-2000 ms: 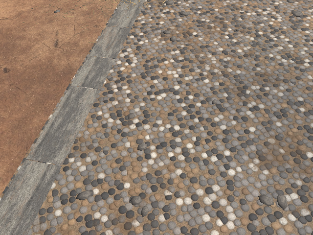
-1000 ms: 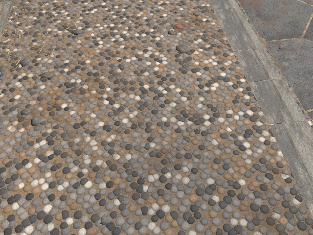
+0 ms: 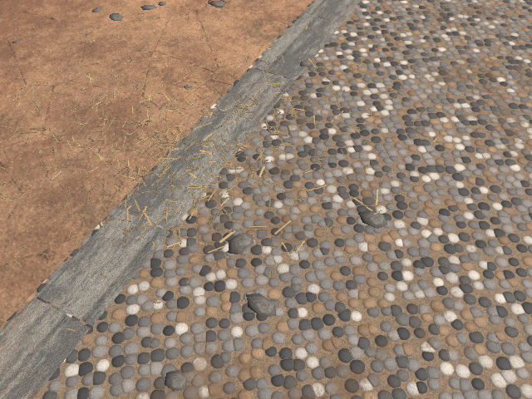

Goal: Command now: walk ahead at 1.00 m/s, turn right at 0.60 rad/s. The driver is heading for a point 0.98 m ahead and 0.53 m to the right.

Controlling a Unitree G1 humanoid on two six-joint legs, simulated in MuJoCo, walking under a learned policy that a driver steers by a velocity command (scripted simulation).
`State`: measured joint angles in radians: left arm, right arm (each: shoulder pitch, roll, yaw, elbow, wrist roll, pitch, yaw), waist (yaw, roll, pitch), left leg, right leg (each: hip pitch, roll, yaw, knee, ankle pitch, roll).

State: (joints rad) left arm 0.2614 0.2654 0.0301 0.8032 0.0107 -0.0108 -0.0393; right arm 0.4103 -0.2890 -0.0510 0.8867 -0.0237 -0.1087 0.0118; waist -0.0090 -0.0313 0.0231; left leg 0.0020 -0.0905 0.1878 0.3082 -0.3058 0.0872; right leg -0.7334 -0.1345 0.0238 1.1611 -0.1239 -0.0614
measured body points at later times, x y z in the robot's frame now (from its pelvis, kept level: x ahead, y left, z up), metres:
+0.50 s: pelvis +0.46 -0.09 +0.00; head +0.49 -0.10 +0.45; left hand +0.54 +0.19 -0.12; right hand +0.63 -0.37 -0.04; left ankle +0.72 +0.02 -0.67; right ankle +0.35 -0.08 -0.74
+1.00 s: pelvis +0.86 -0.27 -0.02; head +0.88 -0.30 +0.43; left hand +1.21 -0.37 -0.05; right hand +0.59 -0.38 -0.14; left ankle +0.81 -0.06 -0.74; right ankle +0.91 -0.48 -0.68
